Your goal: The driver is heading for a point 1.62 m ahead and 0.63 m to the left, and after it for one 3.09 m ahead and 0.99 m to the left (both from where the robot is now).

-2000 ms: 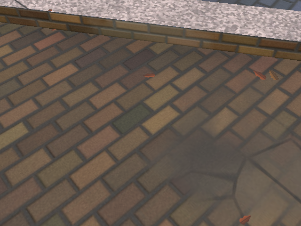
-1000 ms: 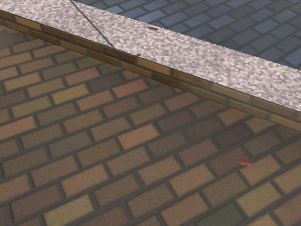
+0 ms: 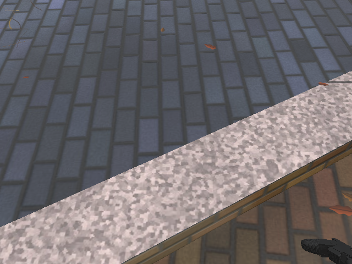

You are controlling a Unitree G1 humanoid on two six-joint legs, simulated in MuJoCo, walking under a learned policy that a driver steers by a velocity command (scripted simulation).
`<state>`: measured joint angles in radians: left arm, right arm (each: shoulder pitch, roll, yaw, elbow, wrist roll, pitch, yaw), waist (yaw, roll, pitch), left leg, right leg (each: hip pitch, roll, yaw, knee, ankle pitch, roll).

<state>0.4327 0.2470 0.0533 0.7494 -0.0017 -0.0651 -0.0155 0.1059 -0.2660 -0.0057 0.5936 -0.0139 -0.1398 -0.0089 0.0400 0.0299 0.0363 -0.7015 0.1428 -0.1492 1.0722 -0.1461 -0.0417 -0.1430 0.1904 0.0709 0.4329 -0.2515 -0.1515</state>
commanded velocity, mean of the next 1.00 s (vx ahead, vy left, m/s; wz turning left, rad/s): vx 1.00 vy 0.00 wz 0.67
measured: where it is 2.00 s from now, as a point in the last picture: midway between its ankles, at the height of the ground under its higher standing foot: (42, 64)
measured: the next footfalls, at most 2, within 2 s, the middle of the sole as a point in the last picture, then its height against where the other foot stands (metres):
left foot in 0.24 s outside the picture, level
right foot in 0.58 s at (180, 181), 0.14 m higher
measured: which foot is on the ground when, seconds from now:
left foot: up 0.00-0.22, down 0.24-0.60, up 0.62-0.98, down 1.00-1.00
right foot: down 0.00-0.24, up 0.26-0.56, down 0.58-1.00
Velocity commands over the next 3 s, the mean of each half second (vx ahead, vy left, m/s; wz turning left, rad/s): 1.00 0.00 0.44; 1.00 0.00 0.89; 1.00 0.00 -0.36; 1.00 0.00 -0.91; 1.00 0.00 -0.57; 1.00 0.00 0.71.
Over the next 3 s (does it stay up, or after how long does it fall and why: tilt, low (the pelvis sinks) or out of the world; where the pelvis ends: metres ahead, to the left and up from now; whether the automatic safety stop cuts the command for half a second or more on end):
stays up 2.44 0.73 0.13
